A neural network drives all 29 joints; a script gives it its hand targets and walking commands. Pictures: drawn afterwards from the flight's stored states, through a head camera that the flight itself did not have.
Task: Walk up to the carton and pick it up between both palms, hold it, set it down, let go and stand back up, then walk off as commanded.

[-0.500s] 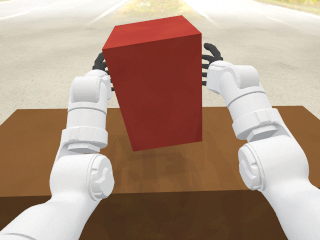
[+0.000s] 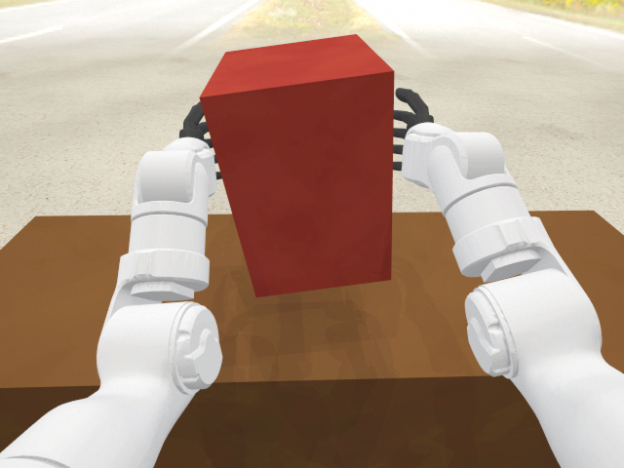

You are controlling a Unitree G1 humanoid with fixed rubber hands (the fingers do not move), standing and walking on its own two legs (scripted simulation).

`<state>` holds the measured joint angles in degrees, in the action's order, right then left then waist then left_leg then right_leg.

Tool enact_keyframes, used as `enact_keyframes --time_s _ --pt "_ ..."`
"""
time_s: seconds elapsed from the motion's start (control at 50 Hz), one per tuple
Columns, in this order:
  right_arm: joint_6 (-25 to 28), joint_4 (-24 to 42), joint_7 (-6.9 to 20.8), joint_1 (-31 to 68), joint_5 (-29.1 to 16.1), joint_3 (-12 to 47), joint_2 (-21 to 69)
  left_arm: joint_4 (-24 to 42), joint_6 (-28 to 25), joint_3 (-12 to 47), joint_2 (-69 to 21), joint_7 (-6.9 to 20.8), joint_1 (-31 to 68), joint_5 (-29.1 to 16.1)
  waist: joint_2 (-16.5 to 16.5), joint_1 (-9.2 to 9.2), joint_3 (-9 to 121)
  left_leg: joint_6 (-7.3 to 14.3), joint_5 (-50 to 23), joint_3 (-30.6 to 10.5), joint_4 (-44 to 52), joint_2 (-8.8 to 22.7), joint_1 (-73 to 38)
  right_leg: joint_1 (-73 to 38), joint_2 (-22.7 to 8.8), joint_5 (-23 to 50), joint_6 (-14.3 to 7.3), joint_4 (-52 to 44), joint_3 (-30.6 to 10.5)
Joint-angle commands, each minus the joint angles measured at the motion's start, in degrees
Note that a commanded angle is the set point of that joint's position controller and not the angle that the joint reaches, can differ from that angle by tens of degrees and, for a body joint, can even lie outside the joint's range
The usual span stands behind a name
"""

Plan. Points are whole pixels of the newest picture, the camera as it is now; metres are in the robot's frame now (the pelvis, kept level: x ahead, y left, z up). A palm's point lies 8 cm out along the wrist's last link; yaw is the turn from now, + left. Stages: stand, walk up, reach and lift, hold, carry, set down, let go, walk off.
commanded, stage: hold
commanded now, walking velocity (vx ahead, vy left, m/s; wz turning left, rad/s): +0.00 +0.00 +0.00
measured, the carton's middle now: (306, 164) +0.40 +0.00 +0.27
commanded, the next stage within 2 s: none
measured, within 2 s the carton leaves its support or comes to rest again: neither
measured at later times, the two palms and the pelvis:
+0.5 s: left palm (195, 160) +0.38 +0.13 +0.29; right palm (418, 146) +0.37 -0.13 +0.30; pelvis +0.00 +0.00 +0.00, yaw +0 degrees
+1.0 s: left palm (195, 157) +0.37 +0.13 +0.29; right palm (420, 146) +0.37 -0.13 +0.31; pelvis +0.00 +0.00 +0.00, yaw +0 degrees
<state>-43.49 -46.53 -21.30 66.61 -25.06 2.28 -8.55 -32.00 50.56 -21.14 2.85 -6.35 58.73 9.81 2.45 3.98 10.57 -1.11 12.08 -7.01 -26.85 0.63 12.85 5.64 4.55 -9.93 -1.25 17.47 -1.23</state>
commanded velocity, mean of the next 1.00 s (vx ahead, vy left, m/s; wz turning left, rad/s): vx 0.00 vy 0.00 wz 0.00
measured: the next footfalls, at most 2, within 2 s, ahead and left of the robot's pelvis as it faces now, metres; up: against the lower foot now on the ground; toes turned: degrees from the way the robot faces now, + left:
none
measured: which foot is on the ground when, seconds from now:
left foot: down 0.00-1.00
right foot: down 0.00-1.00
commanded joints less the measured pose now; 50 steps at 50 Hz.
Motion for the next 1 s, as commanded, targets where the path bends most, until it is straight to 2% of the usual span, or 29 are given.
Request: enact_keyframes --time_s 0.0,0.06,0.08,0.1,0.12,0.18,0.22,0.28,0.3,0.34,0.36,0.42,0.46,0.48,0.5,0.52,0.54,0.64,0.66,0.68,0.72,0.76,0.8,0.82,0.84,0.86,0.88,0.92,0.98 --pt "3.40 22.87 8.94 52.35 -11.90 7.31 39.34 13.89 -5.29 21.52 -36.53 9.20 55.21 -11.66 1.67 2.15 27.52 -3.63 -19.48 2.66 1.82 -2.48 -10.76 -5.75 1.29 18.06 4.26 -1.06 0.23" --pt "3.38 21.67 9.16 52.41 -12.12 7.59 39.37 13.98 -5.09 21.12 -36.69 9.18 55.44 -11.05 3.35 0.93 26.00 -4.13 -19.60 3.11 1.71 -2.35 -11.28 -4.81 1.19 17.11 3.86 -1.33 0.09" --pt "3.57 24.90 9.30 53.37 -12.64 8.47 39.53 13.92 -4.84 22.50 -38.06 9.17 54.94 -11.93 2.47 1.63 27.63 -4.23 -19.78 2.15 1.46 -2.07 -11.49 -4.44 1.37 16.77 3.54 -1.21 0.23" --pt "3.53 25.23 9.13 52.86 -12.77 9.33 41.40 15.17 -4.97 21.84 -36.85 9.09 54.91 -11.76 2.24 0.92 28.42 -3.56 -19.88 2.94 1.34 -2.29 -11.53 -6.01 1.02 19.02 3.98 -0.67 -0.24" --pt "3.38 23.12 9.24 52.04 -12.85 7.93 40.18 15.50 -4.98 22.68 -37.23 8.97 56.58 -12.15 3.46 1.65 27.30 -3.95 -19.09 2.56 1.43 -2.30 -11.45 -4.61 1.09 17.15 3.95 -0.80 -0.09" --pt "3.32 22.71 9.68 53.04 -12.33 8.33 40.87 14.93 -4.98 21.65 -37.19 9.15 56.11 -11.25 2.66 0.36 28.06 -3.94 -19.16 2.63 1.64 -2.10 -10.86 -5.19 1.47 16.06 3.53 -1.31 -0.33" --pt "3.36 23.93 9.64 53.98 -11.97 7.67 40.21 13.24 -4.75 21.31 -36.76 8.96 55.62 -11.49 2.05 1.32 26.82 -3.60 -17.29 3.08 2.12 -2.29 -10.16 -5.06 1.01 15.90 3.70 -1.37 -0.45" --pt "3.85 24.91 9.35 54.98 -12.33 8.30 40.61 13.95 -4.65 22.09 -36.58 8.91 55.24 -12.00 2.98 0.55 27.26 -3.54 -17.88 3.42 1.57 -2.85 -10.30 -5.63 0.92 16.92 4.11 -0.80 -0.59" --pt "3.56 25.78 9.69 55.02 -12.31 10.10 41.59 14.34 -5.00 20.92 -35.67 8.71 56.45 -11.76 1.22 -0.71 28.59 -3.45 -18.88 3.30 1.67 -2.61 -10.57 -5.86 1.03 17.90 4.14 -0.60 -0.44" --pt "3.00 22.77 9.34 53.24 -11.98 7.78 39.68 12.59 -4.57 20.93 -36.62 8.84 54.59 -11.38 2.51 0.91 26.36 -3.52 -17.56 2.95 2.14 -2.36 -10.86 -4.64 1.20 16.37 3.74 -1.17 -0.40" --pt "3.36 24.12 9.49 53.93 -11.96 8.36 40.86 12.22 -4.65 20.71 -36.41 9.26 54.18 -11.61 0.68 0.39 26.31 -3.23 -17.32 2.89 2.49 -2.44 -10.75 -5.02 1.02 15.82 4.08 -1.65 -0.83" --pt "3.51 23.55 9.80 54.10 -12.08 7.36 40.10 13.28 -4.78 21.73 -36.74 8.97 55.34 -11.78 2.11 1.35 26.46 -3.57 -16.98 2.86 1.95 -2.17 -10.86 -3.28 1.31 15.13 3.74 -1.73 -0.46" --pt "3.62 21.26 9.76 53.67 -11.68 7.26 39.88 13.16 -5.01 21.49 -37.13 9.10 56.19 -11.77 2.19 0.82 26.00 -3.26 -17.41 2.99 2.33 -2.25 -10.64 -3.72 1.10 14.34 3.80 -1.24 -0.07" --pt "3.74 24.04 9.73 55.14 -11.99 8.06 40.77 12.43 -4.94 21.39 -36.91 9.14 55.19 -11.38 1.74 0.70 26.78 -3.41 -18.05 2.89 1.86 -1.96 -11.13 -3.91 1.58 14.78 3.69 -1.39 -0.35" --pt "3.09 22.06 9.48 53.06 -11.23 6.48 39.22 11.83 -4.85 20.57 -35.94 9.34 54.82 -11.33 0.62 1.76 25.78 -3.19 -16.75 2.96 2.25 -2.17 -10.55 -4.28 1.50 14.65 3.73 -1.83 -0.36" --pt "3.38 20.41 9.54 54.36 -10.74 6.67 40.88 10.39 -4.96 18.95 -35.10 9.62 56.43 -10.57 0.61 0.05 24.00 -2.56 -15.40 3.43 3.04 -2.32 -9.21 -4.45 0.71 13.87 4.08 -1.53 -0.36" --pt "3.00 18.45 9.51 52.50 -10.25 5.69 39.17 9.95 -4.75 18.57 -34.76 9.55 54.69 -9.89 1.11 1.28 22.84 -2.79 -14.83 3.69 3.42 -2.51 -9.74 -4.23 0.71 13.82 4.19 -1.95 -0.50" --pt "3.72 24.00 9.21 55.42 -12.07 8.02 40.29 12.32 -4.99 20.49 -35.49 9.49 55.71 -11.14 1.92 0.68 27.58 -3.23 -17.08 3.30 1.87 -2.58 -10.37 -5.73 1.08 16.94 4.15 -0.95 -0.41" --pt "3.69 22.46 9.31 53.28 -11.81 7.58 39.63 13.84 -5.31 22.46 -35.86 9.29 56.38 -11.95 3.03 2.08 28.17 -3.69 -18.69 2.93 1.92 -2.36 -11.42 -5.44 0.96 17.34 3.79 -1.24 -0.34" --pt "3.53 21.94 9.42 54.33 -12.00 7.74 39.96 11.89 -5.14 20.87 -35.41 9.41 56.36 -11.71 2.02 0.77 27.13 -3.32 -18.06 3.06 2.02 -2.49 -11.06 -4.70 1.20 16.51 3.83 -1.35 -0.32" --pt "3.76 21.72 9.69 55.69 -11.23 6.91 40.80 11.40 -5.18 19.52 -35.02 9.37 56.90 -10.90 1.29 0.44 25.97 -2.82 -16.17 3.19 2.69 -2.45 -10.59 -4.40 0.86 14.48 4.02 -1.68 -0.33" --pt "3.93 23.15 9.46 53.17 -11.75 7.16 40.52 14.15 -5.34 22.03 -36.96 9.32 56.28 -11.90 3.77 1.33 28.00 -3.67 -17.49 3.23 1.81 -2.66 -11.36 -5.06 0.71 16.55 3.81 -1.06 -0.63" --pt "3.98 22.92 9.41 56.20 -11.66 7.59 40.65 9.68 -4.98 19.57 -34.99 9.25 56.18 -11.14 2.79 -0.49 26.40 -3.16 -15.37 3.17 2.09 -2.72 -9.84 -4.27 0.64 13.08 3.91 -1.81 -0.59" --pt "4.15 24.68 9.82 57.44 -12.12 7.88 40.93 11.57 -5.30 19.77 -35.33 8.99 57.35 -11.64 1.18 -0.73 28.66 -2.62 -16.29 3.14 2.06 -2.86 -9.86 -4.68 1.05 14.66 4.05 -1.47 -0.74" --pt "3.70 23.13 9.57 55.63 -11.49 7.06 40.88 12.02 -5.64 21.13 -36.00 9.07 57.44 -12.47 1.09 1.15 27.94 -2.83 -16.78 3.20 2.12 -2.85 -9.85 -5.08 0.69 15.63 4.08 -1.25 -0.36" --pt "3.57 22.42 9.40 56.52 -10.89 7.01 40.87 8.58 -5.42 19.29 -34.79 9.58 56.66 -11.22 0.36 0.77 26.33 -2.38 -14.80 3.67 2.45 -3.25 -8.92 -5.12 0.31 15.52 4.41 -1.81 -1.06" --pt "3.94 23.27 9.17 55.34 -11.06 6.54 40.64 10.77 -5.46 19.88 -34.58 9.70 57.28 -11.77 1.04 1.39 27.24 -2.55 -15.72 3.56 2.48 -3.17 -9.39 -5.66 0.30 17.43 4.80 -1.32 -0.84" --pt "3.54 22.50 9.27 55.41 -11.42 7.93 40.78 10.94 -5.37 19.33 -34.78 9.37 56.58 -11.47 0.80 -0.15 26.70 -2.41 -15.68 3.19 2.18 -2.94 -9.65 -4.79 0.47 15.60 4.47 -1.32 -0.58" --pt "3.50 21.32 9.12 53.29 -11.54 6.33 39.74 8.48 -4.81 19.38 -35.33 9.76 54.56 -11.02 2.03 1.21 24.91 -2.76 -15.30 3.20 2.35 -2.74 -10.36 -3.49 0.46 15.27 4.29 -2.20 -0.91"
